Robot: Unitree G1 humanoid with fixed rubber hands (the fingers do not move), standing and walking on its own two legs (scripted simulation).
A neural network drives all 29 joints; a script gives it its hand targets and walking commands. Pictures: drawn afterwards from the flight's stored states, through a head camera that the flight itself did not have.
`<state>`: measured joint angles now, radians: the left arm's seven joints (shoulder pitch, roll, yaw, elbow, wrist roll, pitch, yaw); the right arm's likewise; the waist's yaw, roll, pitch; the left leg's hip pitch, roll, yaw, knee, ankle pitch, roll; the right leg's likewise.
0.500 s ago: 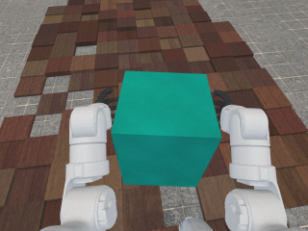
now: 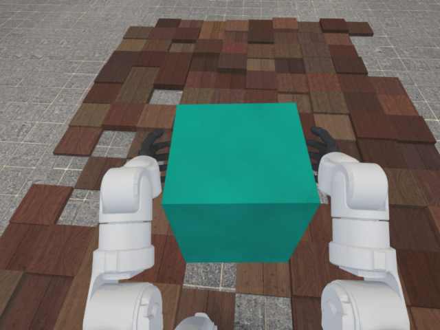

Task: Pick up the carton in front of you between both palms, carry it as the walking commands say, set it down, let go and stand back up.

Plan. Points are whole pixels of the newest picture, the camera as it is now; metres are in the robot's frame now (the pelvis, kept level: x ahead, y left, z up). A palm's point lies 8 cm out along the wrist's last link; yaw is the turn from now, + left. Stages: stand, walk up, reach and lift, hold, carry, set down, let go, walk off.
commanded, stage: carry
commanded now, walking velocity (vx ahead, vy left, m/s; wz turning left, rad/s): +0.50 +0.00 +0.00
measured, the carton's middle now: (236, 189) +0.37 +0.04 +0.04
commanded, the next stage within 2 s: none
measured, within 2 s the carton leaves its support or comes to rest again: neither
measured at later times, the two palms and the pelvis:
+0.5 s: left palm (235, 64) +0.69 +0.06 +0.10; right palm (360, 77) +0.66 -0.24 +0.10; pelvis +0.31 -0.03 -0.04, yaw -3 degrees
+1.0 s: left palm (214, 8) +0.96 +0.15 +0.13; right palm (314, 10) +0.95 -0.15 +0.13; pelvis +0.58 -0.01 -0.04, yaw -2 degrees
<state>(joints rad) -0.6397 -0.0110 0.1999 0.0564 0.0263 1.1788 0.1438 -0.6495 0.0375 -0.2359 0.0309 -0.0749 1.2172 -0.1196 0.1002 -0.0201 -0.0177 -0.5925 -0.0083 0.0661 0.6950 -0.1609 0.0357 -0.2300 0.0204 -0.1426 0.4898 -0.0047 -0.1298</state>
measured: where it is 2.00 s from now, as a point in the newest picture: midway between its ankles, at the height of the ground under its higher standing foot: (248, 166)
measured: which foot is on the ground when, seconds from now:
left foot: up 0.00-0.02, down 0.04-0.44, up 0.46-0.94, down 0.96-1.00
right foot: down 0.00-0.06, up 0.08-0.42, down 0.44-0.96, up 0.98-1.00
